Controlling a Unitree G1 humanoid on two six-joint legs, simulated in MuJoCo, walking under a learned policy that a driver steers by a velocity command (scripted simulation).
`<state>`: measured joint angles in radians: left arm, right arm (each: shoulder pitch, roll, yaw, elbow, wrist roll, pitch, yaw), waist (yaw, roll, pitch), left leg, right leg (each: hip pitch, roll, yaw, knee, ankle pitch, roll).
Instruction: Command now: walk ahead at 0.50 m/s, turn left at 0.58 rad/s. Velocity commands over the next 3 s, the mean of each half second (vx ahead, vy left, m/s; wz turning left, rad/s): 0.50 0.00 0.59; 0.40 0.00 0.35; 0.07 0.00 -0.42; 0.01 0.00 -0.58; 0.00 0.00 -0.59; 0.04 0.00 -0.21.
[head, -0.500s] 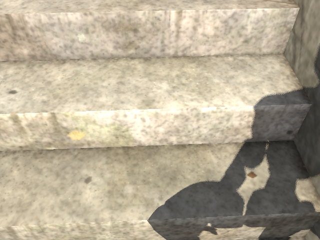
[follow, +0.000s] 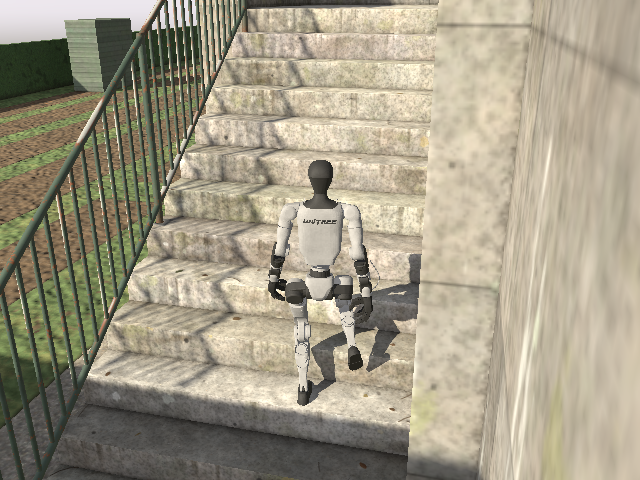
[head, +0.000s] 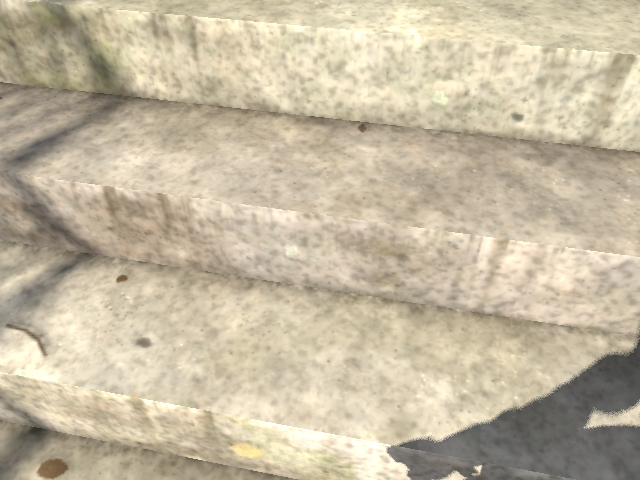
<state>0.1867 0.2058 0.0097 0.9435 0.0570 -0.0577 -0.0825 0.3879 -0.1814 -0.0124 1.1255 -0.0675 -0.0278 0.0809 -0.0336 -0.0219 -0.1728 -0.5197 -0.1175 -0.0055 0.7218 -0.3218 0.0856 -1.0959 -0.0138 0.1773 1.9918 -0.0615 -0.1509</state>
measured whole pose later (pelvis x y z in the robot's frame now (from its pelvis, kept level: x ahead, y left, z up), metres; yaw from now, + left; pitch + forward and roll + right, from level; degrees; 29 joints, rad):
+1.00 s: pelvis +0.45 +0.10 +0.27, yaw +30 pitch +4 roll +7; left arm 0.50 0.12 0.01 1.12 0.10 -0.15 -0.14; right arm -0.12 -0.07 0.05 0.81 -0.06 0.01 0.08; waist 0.03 -0.08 -0.04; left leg -0.88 0.05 0.31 1.23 -0.41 0.12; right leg -0.14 -0.24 0.05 0.96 -0.20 -0.03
